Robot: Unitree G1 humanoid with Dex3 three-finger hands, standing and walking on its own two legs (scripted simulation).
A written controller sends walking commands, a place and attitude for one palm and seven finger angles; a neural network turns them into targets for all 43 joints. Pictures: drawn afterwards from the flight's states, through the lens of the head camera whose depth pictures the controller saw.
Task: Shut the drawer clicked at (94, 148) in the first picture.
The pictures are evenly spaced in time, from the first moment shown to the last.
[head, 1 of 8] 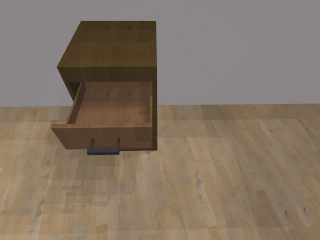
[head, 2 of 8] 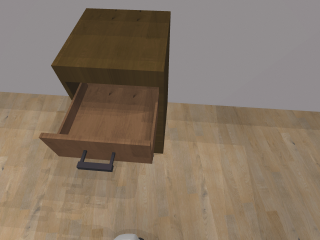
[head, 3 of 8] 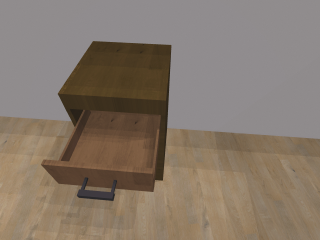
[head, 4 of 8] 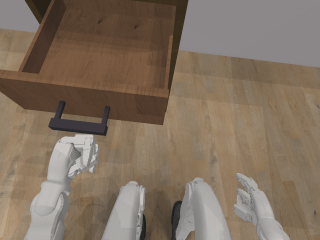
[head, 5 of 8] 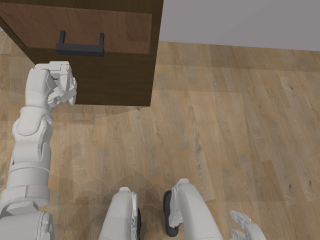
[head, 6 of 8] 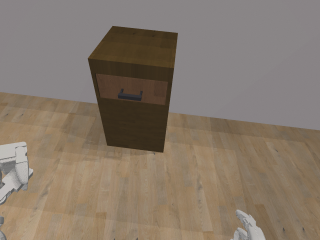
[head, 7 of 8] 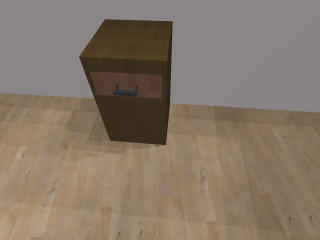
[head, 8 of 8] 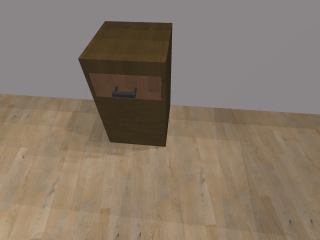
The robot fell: no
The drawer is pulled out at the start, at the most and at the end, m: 0.27 0.27 0.00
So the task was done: yes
